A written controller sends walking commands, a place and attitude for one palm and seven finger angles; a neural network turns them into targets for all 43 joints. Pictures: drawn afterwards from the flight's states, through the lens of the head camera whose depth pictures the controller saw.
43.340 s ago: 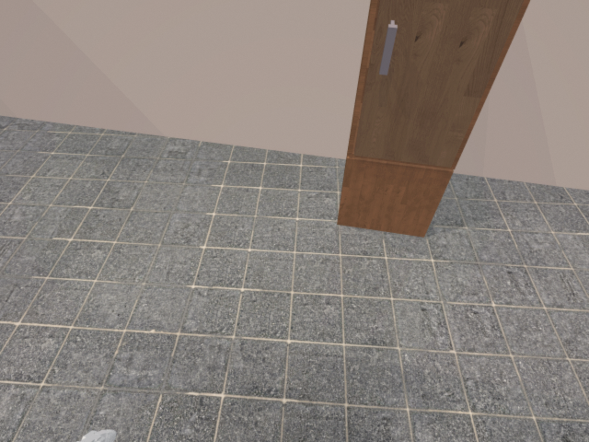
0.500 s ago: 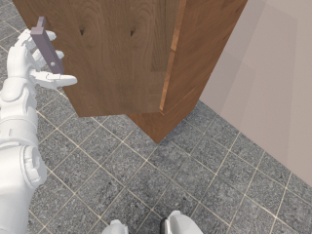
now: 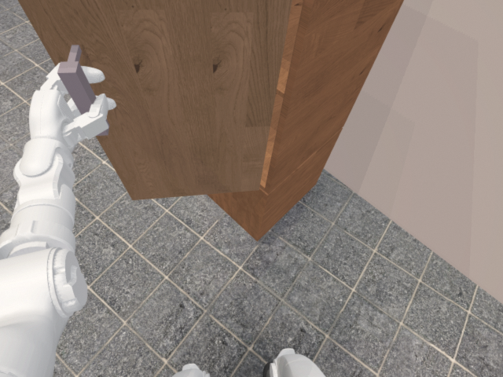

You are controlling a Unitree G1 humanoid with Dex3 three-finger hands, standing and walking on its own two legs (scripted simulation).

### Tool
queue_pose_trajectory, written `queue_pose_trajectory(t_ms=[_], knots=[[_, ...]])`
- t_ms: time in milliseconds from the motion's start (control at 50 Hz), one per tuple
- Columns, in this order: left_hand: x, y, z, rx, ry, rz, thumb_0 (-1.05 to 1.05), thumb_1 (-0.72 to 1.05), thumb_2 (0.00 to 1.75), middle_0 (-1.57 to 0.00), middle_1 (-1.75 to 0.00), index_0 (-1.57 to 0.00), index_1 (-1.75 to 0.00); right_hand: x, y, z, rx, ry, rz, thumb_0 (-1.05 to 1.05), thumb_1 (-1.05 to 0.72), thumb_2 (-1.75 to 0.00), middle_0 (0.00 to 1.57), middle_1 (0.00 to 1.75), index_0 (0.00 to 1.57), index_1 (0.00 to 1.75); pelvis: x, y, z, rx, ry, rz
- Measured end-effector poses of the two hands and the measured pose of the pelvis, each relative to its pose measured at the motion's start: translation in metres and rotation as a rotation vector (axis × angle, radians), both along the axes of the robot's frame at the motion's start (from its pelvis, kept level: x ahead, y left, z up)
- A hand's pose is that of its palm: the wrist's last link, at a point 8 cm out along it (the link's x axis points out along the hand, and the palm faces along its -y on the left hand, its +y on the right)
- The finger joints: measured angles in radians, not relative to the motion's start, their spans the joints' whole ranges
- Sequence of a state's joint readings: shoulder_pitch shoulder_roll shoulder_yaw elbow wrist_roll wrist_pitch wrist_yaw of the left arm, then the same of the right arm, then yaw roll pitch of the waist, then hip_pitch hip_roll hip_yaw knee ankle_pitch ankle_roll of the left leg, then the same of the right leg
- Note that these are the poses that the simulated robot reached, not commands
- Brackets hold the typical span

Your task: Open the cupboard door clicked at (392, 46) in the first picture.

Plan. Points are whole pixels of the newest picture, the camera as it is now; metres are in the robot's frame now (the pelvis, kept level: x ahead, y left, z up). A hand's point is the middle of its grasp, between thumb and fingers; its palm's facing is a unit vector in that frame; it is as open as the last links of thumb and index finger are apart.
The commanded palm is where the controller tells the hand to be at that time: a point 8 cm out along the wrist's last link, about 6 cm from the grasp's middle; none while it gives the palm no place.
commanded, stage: pull the door open along its arc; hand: left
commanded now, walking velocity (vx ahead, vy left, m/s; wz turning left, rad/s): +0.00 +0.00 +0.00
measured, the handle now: (88, 92) +0.55 +0.23 +0.10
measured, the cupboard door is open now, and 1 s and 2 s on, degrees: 51 87 97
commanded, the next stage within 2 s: open thumb and fingers to let go in 1.22 s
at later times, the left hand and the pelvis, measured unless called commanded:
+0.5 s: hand (102, 145) +0.44 +0.19 +0.10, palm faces +0.02 -1.00 -0.01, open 6.1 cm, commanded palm +0.38 +0.24 +0.10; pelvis +0.01 -0.01 +0.01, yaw -1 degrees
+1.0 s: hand (164, 209) +0.33 +0.09 +0.11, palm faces +0.44 -0.90 +0.01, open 6.4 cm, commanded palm +0.26 +0.14 +0.10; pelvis +0.01 -0.03 +0.02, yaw +2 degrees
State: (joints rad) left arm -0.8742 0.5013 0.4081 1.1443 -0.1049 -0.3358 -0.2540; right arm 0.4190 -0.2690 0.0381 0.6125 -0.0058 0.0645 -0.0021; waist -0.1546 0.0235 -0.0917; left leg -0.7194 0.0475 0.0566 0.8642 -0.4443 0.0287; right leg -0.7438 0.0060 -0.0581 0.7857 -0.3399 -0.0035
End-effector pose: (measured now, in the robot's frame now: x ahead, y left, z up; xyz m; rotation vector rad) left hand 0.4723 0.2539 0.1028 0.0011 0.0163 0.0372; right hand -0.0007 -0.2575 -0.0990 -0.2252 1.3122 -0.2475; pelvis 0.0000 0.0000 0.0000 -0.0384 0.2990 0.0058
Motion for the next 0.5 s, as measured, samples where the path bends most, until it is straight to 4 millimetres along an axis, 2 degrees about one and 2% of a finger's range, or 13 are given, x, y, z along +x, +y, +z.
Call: queue_pose_trajectory(t_ms=[300, 400, 500], knots=[[-0.007, -0.003, 0.0, 0.004, -0.005, 0.012, 0.01, 0.72, 0.8, -0.34, -1.35, -0.33, -1.35, 0.008, -0.009, 0.001, -0.004, -0.023, 0.003, 0.0, -0.91, -0.9, 0.21, 0.3, 0.2, 0.3, 0.0, -0.004, 0.002, 0.006, -0.005, -0.008], [-0.024, -0.006, -0.001, 0.009, -0.017, 0.002, 0.0, 0.71, 0.76, -0.34, -1.35, -0.33, -1.35, 0.016, -0.008, 0.003, 0.014, -0.054, -0.012, 0.01, -0.91, -0.9, 0.21, 0.3, 0.2, 0.3, 0.005, -0.005, 0.005, 0.011, -0.022, -0.018], [-0.053, -0.012, -0.002, 0.006, -0.032, -0.022, 0.0, 0.7, 0.73, -0.34, -1.34, -0.32, -1.35, 0.039, -0.005, 0.007, 0.038, -0.133, -0.008, 0.01, -0.91, -0.9, 0.21, 0.3, 0.2, 0.3, 0.01, -0.005, 0.011, 0.016, -0.051, -0.026]])
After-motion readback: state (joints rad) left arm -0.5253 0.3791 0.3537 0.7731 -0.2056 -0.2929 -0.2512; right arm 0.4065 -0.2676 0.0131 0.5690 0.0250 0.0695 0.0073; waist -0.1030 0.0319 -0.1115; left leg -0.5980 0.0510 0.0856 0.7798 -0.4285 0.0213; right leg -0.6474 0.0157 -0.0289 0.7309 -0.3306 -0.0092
